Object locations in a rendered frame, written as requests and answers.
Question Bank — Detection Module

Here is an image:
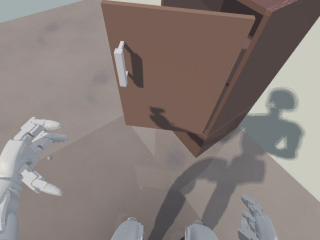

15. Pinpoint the left robot forearm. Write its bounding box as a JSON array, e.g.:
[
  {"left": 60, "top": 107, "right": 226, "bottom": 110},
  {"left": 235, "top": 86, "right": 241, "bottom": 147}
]
[{"left": 0, "top": 177, "right": 23, "bottom": 240}]

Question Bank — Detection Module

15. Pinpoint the right robot shin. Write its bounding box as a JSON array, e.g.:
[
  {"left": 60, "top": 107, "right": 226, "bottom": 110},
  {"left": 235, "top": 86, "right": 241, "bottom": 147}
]
[{"left": 192, "top": 220, "right": 203, "bottom": 225}]

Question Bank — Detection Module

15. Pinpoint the left robot hand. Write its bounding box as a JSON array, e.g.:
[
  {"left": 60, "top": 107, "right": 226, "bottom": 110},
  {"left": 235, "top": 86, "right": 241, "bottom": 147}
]
[{"left": 0, "top": 117, "right": 69, "bottom": 196}]

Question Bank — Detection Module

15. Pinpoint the cupboard door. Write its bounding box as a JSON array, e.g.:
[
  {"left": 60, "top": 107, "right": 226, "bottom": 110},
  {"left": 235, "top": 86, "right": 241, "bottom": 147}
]
[{"left": 100, "top": 0, "right": 256, "bottom": 134}]

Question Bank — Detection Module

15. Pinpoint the right robot hand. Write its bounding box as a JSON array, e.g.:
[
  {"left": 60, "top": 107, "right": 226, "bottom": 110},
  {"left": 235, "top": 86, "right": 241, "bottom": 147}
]
[{"left": 238, "top": 194, "right": 279, "bottom": 240}]

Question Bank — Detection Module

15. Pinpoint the robot left thigh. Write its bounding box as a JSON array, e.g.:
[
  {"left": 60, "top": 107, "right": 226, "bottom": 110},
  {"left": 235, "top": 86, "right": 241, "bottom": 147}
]
[{"left": 111, "top": 220, "right": 144, "bottom": 240}]

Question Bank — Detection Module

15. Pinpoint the handle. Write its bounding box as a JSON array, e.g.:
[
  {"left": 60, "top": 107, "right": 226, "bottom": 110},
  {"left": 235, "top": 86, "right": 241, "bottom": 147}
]
[{"left": 114, "top": 41, "right": 128, "bottom": 87}]

